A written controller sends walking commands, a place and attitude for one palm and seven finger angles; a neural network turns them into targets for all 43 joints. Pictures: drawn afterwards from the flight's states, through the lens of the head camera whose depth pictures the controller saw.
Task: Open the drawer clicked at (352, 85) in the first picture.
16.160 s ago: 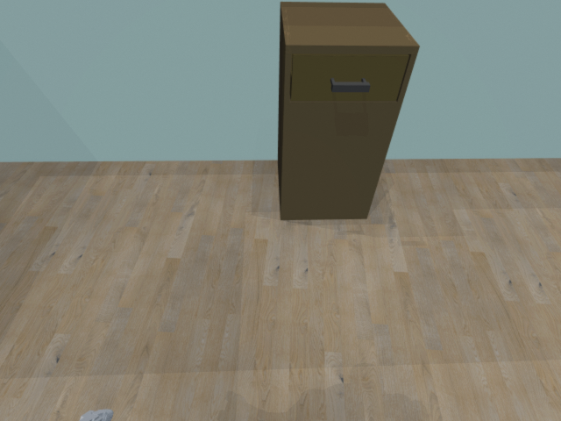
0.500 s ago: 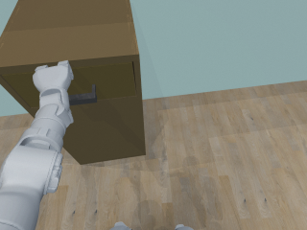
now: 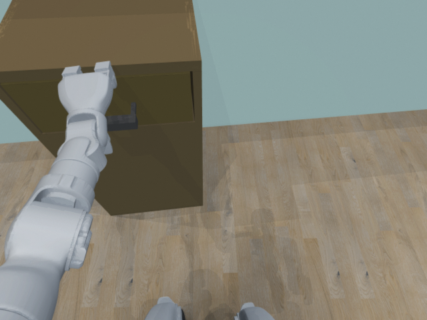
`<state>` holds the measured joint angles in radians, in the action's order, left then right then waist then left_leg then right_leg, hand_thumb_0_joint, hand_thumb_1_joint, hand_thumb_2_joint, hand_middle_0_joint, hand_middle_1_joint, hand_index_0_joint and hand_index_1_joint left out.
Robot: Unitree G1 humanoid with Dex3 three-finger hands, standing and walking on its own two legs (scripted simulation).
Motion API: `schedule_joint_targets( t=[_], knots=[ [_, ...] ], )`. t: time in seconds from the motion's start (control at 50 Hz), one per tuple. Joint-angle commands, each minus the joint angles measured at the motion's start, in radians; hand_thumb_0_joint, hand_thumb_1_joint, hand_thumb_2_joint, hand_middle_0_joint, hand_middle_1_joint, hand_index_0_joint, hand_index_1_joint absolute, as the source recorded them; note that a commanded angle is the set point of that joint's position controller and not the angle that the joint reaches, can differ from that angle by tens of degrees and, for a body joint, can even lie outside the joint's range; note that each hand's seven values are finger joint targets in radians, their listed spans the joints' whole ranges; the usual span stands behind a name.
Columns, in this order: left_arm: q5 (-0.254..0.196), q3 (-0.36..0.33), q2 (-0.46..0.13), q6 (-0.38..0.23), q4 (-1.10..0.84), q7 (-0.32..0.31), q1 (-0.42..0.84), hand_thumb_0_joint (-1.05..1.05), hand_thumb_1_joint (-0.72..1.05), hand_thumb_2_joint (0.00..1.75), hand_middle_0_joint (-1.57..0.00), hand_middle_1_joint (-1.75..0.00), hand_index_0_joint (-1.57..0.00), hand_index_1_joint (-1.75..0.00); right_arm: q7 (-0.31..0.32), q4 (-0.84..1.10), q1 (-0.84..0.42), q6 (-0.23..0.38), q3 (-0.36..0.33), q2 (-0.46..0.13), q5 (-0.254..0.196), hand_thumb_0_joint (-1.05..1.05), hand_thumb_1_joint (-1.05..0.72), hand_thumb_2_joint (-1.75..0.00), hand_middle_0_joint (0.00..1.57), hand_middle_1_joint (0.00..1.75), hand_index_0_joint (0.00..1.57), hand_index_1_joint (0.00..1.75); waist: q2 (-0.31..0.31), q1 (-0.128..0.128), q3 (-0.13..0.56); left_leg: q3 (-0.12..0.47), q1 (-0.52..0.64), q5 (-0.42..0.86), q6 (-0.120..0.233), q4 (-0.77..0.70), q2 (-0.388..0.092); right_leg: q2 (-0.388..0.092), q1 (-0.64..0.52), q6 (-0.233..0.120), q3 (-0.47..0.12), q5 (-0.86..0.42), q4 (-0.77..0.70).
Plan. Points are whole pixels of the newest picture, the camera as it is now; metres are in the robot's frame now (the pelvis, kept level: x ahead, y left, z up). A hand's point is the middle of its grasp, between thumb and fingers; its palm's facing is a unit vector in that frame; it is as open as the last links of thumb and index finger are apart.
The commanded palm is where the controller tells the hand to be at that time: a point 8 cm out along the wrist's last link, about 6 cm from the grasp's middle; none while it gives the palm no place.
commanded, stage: move the hooked fingers above the handle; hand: left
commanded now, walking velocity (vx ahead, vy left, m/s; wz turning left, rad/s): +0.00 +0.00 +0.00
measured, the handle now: (109, 116) +0.56 +0.20 +0.00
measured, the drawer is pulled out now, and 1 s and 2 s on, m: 0.00 0.00 0.00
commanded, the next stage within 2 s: lift the fingers back up to retry in 1.00 s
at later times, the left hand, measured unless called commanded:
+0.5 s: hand (89, 114) +0.52 +0.21 +0.05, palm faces +0.09 -0.02 -1.00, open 13.6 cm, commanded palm +0.49 +0.20 +0.11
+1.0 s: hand (84, 125) +0.49 +0.22 +0.04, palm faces -0.01 -0.01 -1.00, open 13.8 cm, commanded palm +0.49 +0.20 +0.11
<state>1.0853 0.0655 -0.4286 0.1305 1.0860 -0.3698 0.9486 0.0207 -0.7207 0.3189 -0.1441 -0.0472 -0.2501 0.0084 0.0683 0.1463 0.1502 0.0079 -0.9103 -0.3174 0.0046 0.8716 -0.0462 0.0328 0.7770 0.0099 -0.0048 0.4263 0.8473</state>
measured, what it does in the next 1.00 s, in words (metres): stands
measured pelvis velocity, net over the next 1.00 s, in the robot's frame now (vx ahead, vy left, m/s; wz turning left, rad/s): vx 0.02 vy -0.01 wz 0.01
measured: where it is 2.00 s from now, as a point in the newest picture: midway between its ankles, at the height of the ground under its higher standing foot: outside the picture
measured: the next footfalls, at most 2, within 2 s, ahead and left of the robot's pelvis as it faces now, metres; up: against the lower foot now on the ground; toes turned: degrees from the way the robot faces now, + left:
none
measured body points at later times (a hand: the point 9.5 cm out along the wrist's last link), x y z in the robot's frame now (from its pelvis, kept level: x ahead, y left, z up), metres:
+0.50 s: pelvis +0.01 +0.00 +0.00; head +0.12 +0.00 +0.43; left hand +0.51 +0.21 +0.10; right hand +0.02 -0.28 -0.13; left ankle +0.05 +0.12 -0.69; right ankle -0.02 -0.13 -0.69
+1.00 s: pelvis +0.02 -0.01 +0.01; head +0.11 -0.01 +0.45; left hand +0.49 +0.22 +0.10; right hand +0.03 -0.28 -0.13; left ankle +0.05 +0.12 -0.69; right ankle -0.02 -0.13 -0.69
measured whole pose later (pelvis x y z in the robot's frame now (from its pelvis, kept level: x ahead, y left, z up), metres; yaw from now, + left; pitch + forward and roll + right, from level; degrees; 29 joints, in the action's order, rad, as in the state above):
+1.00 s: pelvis +0.02 -0.01 +0.01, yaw +0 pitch +19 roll -1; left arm 1.09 0.02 -0.47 -0.01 1.00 -0.33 0.78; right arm 0.03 -0.70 0.35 -0.13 -0.07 -0.24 0.01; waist 0.06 0.11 0.15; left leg 0.00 -0.83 -0.33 0.00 0.84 -0.04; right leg 0.03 0.71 0.00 -0.01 0.44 0.82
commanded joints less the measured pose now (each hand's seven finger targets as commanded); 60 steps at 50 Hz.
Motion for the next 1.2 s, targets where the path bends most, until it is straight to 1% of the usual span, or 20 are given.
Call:
schedule_joint_targets(
  t=[0.0, 0.06, 0.12, 0.18, 0.24, 0.32, 0.38, 0.42, 0.48, 0.52, 0.6, 0.66, 0.78, 0.82, 0.88, 0.94, 1.02, 1.06, 1.12, 1.18],
  knots=[
    [-0.023, -0.062, -0.348, 0.105, -0.046, 0.095, 0.430, 0.00, -0.50, 0.30, -0.30, -1.20, -0.30, -1.20, 0.037, 0.065, 0.146, -0.009, -0.038, -0.165, -0.021, 0.00, -0.90, -0.90, 0.20, 0.30, 0.20, 0.30, -0.067, 0.011, 0.405, -0.046, 0.415, 0.223, 0.050, -0.109, 0.055, 0.037, -0.208, -0.017, 0.035, -0.335, -0.187],
    [-0.034, -0.001, -0.271, 0.003, -0.034, 0.191, 0.336, 0.00, -0.50, 0.30, -0.30, -1.20, -0.30, -1.20, 0.055, 0.087, 0.137, 0.008, -0.032, -0.165, -0.021, 0.00, -0.90, -0.90, 0.20, 0.30, 0.20, 0.30, -0.108, 0.024, 0.278, -0.044, 0.384, 0.164, 0.057, -0.128, 0.055, 0.029, -0.185, -0.016, 0.027, -0.304, -0.213],
    [-0.046, 0.054, -0.183, -0.139, -0.134, 0.248, 0.314, 0.00, -0.50, 0.30, -0.30, -1.20, -0.30, -1.20, 0.063, 0.099, 0.143, 0.028, -0.041, -0.154, -0.013, 0.00, -0.90, -0.90, 0.20, 0.30, 0.20, 0.30, -0.103, 0.039, 0.238, -0.035, 0.416, 0.163, 0.058, -0.122, 0.051, 0.028, -0.135, -0.022, 0.024, -0.274, -0.213],
    [-0.057, -0.016, -0.244, -0.256, -0.218, 0.228, 0.287, 0.00, -0.50, 0.30, -0.30, -1.20, -0.30, -1.20, 0.065, 0.103, 0.161, 0.038, -0.051, -0.148, -0.007, 0.00, -0.90, -0.90, 0.20, 0.30, 0.20, 0.30, -0.051, 0.011, 0.277, -0.029, 0.428, 0.175, 0.057, -0.097, 0.053, 0.030, -0.107, -0.030, 0.017, -0.256, -0.184],
    [-0.043, -0.109, -0.330, -0.313, -0.325, 0.134, 0.368, 0.00, -0.50, 0.30, -0.30, -1.20, -0.30, -1.20, 0.054, 0.094, 0.178, 0.048, -0.062, -0.140, -0.001, 0.00, -0.90, -0.90, 0.20, 0.30, 0.20, 0.30, 0.017, -0.011, 0.363, -0.018, 0.444, 0.213, 0.052, -0.069, 0.051, 0.036, -0.080, -0.037, 0.020, -0.246, -0.145],
    [0.010, -0.180, -0.410, -0.271, -0.365, -0.033, 0.460, 0.00, -0.50, 0.30, -0.30, -1.20, -0.30, -1.20, 0.040, 0.070, 0.167, 0.058, -0.068, -0.146, 0.015, 0.00, -0.90, -0.90, 0.20, 0.30, 0.20, 0.30, 0.076, -0.013, 0.447, -0.003, 0.434, 0.276, 0.042, -0.025, 0.053, 0.040, -0.030, -0.043, 0.039, -0.253, -0.089],
    [0.025, -0.191, -0.419, -0.169, -0.345, -0.100, 0.453, 0.00, -0.50, 0.30, -0.30, -1.20, -0.30, -1.20, 0.024, 0.059, 0.170, 0.052, -0.073, -0.157, 0.021, 0.00, -0.90, -0.90, 0.20, 0.30, 0.20, 0.30, 0.132, -0.020, 0.565, -0.008, 0.522, 0.384, 0.031, -0.007, 0.051, 0.046, -0.046, -0.042, 0.052, -0.330, -0.071],
    [0.006, -0.116, -0.325, -0.085, -0.288, -0.081, 0.457, 0.00, -0.50, 0.30, -0.30, -1.20, -0.30, -1.20, 0.008, 0.047, 0.177, 0.043, -0.076, -0.156, 0.018, 0.00, -0.90, -0.90, 0.20, 0.30, 0.20, 0.30, 0.111, 0.002, 0.587, -0.015, 0.567, 0.428, 0.030, -0.013, 0.049, 0.052, -0.077, -0.038, 0.059, -0.377, -0.091],
    [-0.033, -0.021, -0.223, 0.004, -0.255, 0.013, 0.431, 0.00, -0.50, 0.30, -0.30, -1.20, -0.30, -1.20, -0.003, 0.038, 0.190, 0.025, -0.085, -0.159, 0.004, 0.00, -0.90, -0.90, 0.20, 0.30, 0.20, 0.30, 0.073, 0.009, 0.577, -0.026, 0.615, 0.455, 0.029, -0.036, 0.045, 0.056, -0.126, -0.029, 0.052, -0.440, -0.138],
    [-0.052, -0.027, -0.237, 0.019, -0.220, 0.065, 0.424, 0.00, -0.50, 0.30, -0.30, -1.20, -0.30, -1.20, 0.004, 0.036, 0.182, 0.009, -0.076, -0.164, 0.000, 0.00, -0.90, -0.90, 0.20, 0.30, 0.20, 0.30, 0.014, 0.019, 0.524, -0.026, 0.584, 0.436, 0.036, -0.058, 0.049, 0.051, -0.168, -0.028, 0.047, -0.467, -0.160],
    [-0.041, 0.002, -0.221, -0.029, -0.175, 0.151, 0.343, 0.00, -0.50, 0.30, -0.30, -1.20, -0.30, -1.20, 0.024, 0.055, 0.148, 0.000, -0.058, -0.158, -0.010, 0.00, -0.90, -0.90, 0.20, 0.30, 0.20, 0.30, -0.040, 0.015, 0.322, -0.033, 0.482, 0.298, 0.049, -0.108, 0.057, 0.041, -0.175, -0.029, 0.040, -0.399, -0.198],
    [-0.030, 0.003, -0.197, -0.117, -0.203, 0.170, 0.297, 0.00, -0.50, 0.30, -0.30, -1.20, -0.30, -1.20, 0.035, 0.076, 0.140, 0.007, -0.059, -0.146, -0.007, 0.00, -0.90, -0.90, 0.20, 0.30, 0.20, 0.30, -0.020, 0.007, 0.279, -0.030, 0.498, 0.299, 0.049, -0.112, 0.051, 0.041, -0.135, -0.036, 0.039, -0.363, -0.191],
    [-0.015, -0.137, -0.310, -0.200, -0.263, 0.077, 0.220, 0.00, -0.50, 0.30, -0.30, -1.20, -0.30, -1.20, 0.029, 0.111, 0.146, 0.017, -0.063, -0.137, 0.001, 0.00, -0.90, -0.90, 0.20, 0.30, 0.20, 0.30, -0.020, -0.058, 0.372, -0.035, 0.464, 0.338, 0.043, -0.092, 0.052, 0.042, -0.172, -0.042, 0.038, -0.373, -0.141],
    [0.000, -0.159, -0.339, -0.185, -0.268, 0.031, 0.249, 0.00, -0.50, 0.30, -0.30, -1.20, -0.30, -1.20, 0.027, 0.107, 0.140, 0.018, -0.063, -0.141, 0.003, 0.00, -0.90, -0.90, 0.20, 0.30, 0.20, 0.30, -0.030, -0.055, 0.379, -0.034, 0.436, 0.327, 0.042, -0.085, 0.054, 0.040, -0.170, -0.042, 0.038, -0.361, -0.132],
    [0.022, -0.161, -0.365, -0.158, -0.326, -0.024, 0.331, 0.00, -0.50, 0.30, -0.30, -1.20, -0.30, -1.20, 0.022, 0.097, 0.143, 0.024, -0.072, -0.146, 0.005, 0.00, -0.90, -0.90, 0.20, 0.30, 0.20, 0.30, 0.022, -0.043, 0.456, -0.036, 0.477, 0.344, 0.040, -0.071, 0.054, 0.041, -0.167, -0.038, 0.034, -0.372, -0.126],
    [0.003, -0.080, -0.274, -0.134, -0.362, -0.022, 0.404, 0.00, -0.50, 0.30, -0.30, -1.20, -0.30, -1.20, 0.020, 0.076, 0.160, 0.031, -0.083, -0.145, 0.004, 0.00, -0.90, -0.90, 0.20, 0.30, 0.20, 0.30, 0.025, 0.000, 0.514, -0.030, 0.559, 0.377, 0.042, -0.064, 0.052, 0.044, -0.165, -0.031, 0.034, -0.403, -0.141],
    [-0.056, 0.061, -0.121, -0.105, -0.343, 0.055, 0.457, 0.00, -0.50, 0.30, -0.30, -1.20, -0.30, -1.20, 0.022, 0.050, 0.167, 0.040, -0.089, -0.141, -0.002, 0.00, -0.90, -0.90, 0.20, 0.30, 0.20, 0.30, 0.014, 0.054, 0.455, -0.021, 0.630, 0.361, 0.044, -0.076, 0.050, 0.045, -0.119, -0.025, 0.034, -0.372, -0.189],
    [-0.065, 0.074, -0.119, -0.098, -0.292, 0.093, 0.441, 0.00, -0.50, 0.30, -0.30, -1.20, -0.30, -1.20, 0.026, 0.033, 0.171, 0.038, -0.086, -0.149, -0.003, 0.00, -0.90, -0.90, 0.20, 0.30, 0.20, 0.30, 0.017, 0.057, 0.384, -0.015, 0.622, 0.324, 0.045, -0.091, 0.049, 0.046, -0.087, -0.026, 0.037, -0.340, -0.203],
    [-0.063, 0.019, -0.187, -0.116, -0.253, 0.130, 0.410, 0.00, -0.50, 0.30, -0.30, -1.20, -0.30, -1.20, 0.030, 0.031, 0.167, 0.030, -0.074, -0.152, -0.002, 0.00, -0.90, -0.90, 0.20, 0.30, 0.20, 0.30, 0.013, 0.032, 0.336, -0.016, 0.571, 0.317, 0.045, -0.101, 0.054, 0.041, -0.108, -0.034, 0.036, -0.346, -0.201],
    [-0.035, -0.068, -0.273, -0.138, -0.201, 0.127, 0.300, 0.00, -0.50, 0.30, -0.30, -1.20, -0.30, -1.20, 0.028, 0.055, 0.158, 0.019, -0.061, -0.147, -0.004, 0.00, -0.90, -0.90, 0.20, 0.30, 0.20, 0.30, 0.013, -0.023, 0.334, -0.031, 0.495, 0.331, 0.045, -0.102, 0.063, 0.041, -0.166, -0.040, 0.033, -0.390, -0.176]
  ],
)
